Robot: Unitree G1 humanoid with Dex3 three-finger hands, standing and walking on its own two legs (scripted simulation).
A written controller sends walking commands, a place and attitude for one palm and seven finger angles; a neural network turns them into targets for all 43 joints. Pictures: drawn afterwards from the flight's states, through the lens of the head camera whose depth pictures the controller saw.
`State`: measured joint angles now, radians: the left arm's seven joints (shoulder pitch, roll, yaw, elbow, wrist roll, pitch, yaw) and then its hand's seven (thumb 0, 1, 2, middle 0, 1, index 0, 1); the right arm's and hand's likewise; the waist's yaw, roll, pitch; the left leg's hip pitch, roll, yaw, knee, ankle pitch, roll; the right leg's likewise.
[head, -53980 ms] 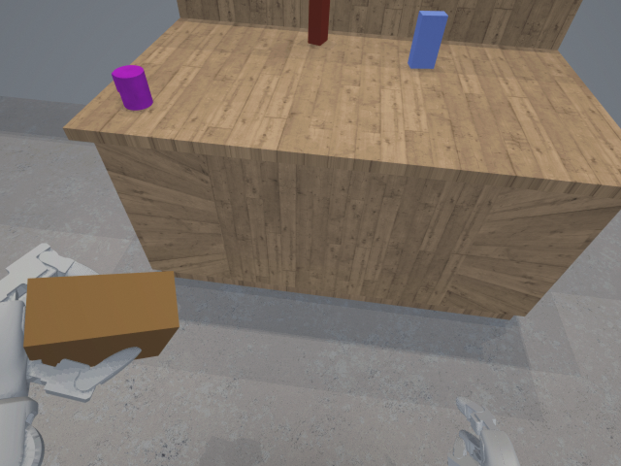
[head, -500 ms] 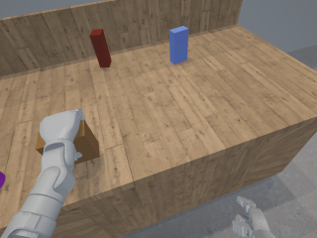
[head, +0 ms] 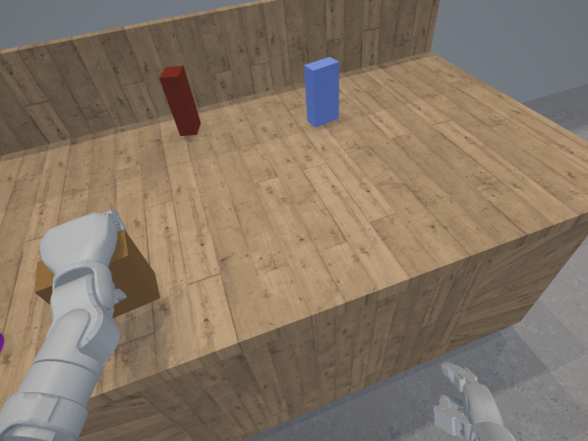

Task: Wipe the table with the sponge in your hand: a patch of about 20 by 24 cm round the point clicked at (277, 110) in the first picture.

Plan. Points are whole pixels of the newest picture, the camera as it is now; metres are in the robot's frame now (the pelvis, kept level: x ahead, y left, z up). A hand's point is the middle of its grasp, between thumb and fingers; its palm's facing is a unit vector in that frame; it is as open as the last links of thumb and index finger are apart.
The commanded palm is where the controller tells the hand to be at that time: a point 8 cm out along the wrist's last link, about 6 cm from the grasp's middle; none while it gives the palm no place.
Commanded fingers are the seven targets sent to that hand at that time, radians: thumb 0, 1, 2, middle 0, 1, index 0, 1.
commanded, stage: move the sponge above the wiping area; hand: left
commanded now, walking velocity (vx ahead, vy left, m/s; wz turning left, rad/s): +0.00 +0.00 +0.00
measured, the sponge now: (108, 287) +0.30 +0.33 +0.04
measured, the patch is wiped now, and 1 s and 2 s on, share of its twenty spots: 0.00 0.00 0.00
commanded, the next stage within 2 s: none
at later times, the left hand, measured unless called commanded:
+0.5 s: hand (101, 277) +0.30 +0.32 +0.07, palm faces -0.06 -0.06 -1.00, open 9.7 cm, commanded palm +0.28 +0.29 +0.14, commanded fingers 0.00 0.10 1.30 -1.20 -1.60 -1.20 -1.60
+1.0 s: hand (120, 305) +0.27 +0.30 +0.04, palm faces -0.16 -0.15 -0.97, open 9.7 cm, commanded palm +0.27 +0.29 +0.14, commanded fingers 0.00 0.10 1.30 -1.20 -1.60 -1.20 -1.60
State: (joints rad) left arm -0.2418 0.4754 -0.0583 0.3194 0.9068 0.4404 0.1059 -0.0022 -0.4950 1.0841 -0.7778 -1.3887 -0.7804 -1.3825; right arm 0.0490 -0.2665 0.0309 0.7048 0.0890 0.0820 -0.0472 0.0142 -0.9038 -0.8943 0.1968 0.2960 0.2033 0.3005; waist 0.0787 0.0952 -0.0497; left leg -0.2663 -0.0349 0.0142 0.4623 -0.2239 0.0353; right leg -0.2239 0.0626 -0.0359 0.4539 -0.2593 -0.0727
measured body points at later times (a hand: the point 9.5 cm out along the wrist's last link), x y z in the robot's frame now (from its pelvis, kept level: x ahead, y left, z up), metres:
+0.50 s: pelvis -0.01 +0.01 +0.00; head +0.00 -0.03 +0.45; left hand +0.30 +0.32 +0.13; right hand +0.21 -0.20 -0.11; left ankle +0.01 +0.10 -0.74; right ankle -0.01 -0.07 -0.74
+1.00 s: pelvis +0.00 +0.01 +0.00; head +0.00 -0.02 +0.45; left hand +0.28 +0.30 +0.10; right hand +0.24 -0.20 -0.09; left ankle +0.01 +0.10 -0.74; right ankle -0.01 -0.07 -0.74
